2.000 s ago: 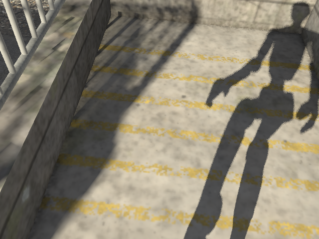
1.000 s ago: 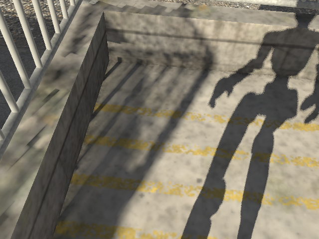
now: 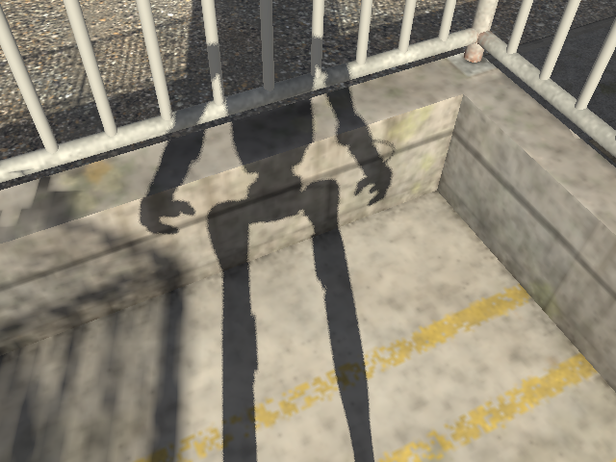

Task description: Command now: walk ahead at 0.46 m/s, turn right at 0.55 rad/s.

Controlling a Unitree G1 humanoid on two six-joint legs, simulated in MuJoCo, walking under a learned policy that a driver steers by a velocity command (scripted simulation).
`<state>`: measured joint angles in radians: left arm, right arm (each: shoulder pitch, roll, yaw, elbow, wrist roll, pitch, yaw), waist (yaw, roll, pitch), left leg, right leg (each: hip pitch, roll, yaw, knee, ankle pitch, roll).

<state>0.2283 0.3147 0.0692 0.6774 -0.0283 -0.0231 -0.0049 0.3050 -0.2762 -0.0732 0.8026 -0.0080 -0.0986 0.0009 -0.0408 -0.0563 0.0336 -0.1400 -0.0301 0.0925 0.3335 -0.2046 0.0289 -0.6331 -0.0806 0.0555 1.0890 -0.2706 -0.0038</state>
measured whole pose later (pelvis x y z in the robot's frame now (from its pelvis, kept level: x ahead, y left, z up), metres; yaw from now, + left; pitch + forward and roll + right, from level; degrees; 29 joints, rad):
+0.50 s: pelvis +0.18 -0.04 -0.01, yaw -6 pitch +0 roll -1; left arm 0.12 0.22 0.03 0.76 0.03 -0.01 -0.02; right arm 0.18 -0.28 -0.04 0.83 -0.01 0.02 -0.05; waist 0.01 0.03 0.05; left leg -0.43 0.09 -0.04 0.76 -0.35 -0.07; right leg -0.36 0.07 -0.01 0.48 -0.13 -0.06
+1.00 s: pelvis +0.24 -0.02 -0.01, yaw -6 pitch -2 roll +0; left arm 0.12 0.24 0.04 0.98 0.00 0.01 0.03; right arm 0.18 -0.23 0.00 0.96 -0.01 -0.02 -0.02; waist 0.00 0.00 0.05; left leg -0.17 0.02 0.00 0.49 -0.29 -0.01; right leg -0.22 0.01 0.02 0.48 -0.23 0.00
